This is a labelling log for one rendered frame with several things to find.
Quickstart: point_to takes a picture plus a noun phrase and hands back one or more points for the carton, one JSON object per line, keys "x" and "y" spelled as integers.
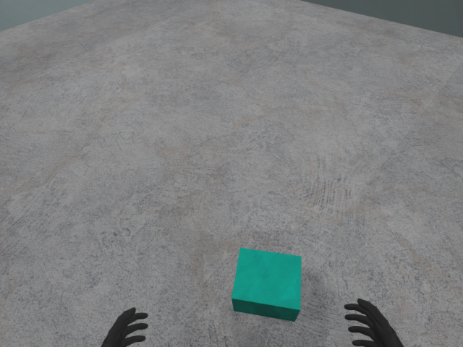
{"x": 267, "y": 284}

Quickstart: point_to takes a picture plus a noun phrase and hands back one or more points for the robot left hand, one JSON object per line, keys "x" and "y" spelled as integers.
{"x": 117, "y": 334}

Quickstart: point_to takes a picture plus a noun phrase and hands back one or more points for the robot right hand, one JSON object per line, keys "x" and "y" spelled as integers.
{"x": 378, "y": 327}

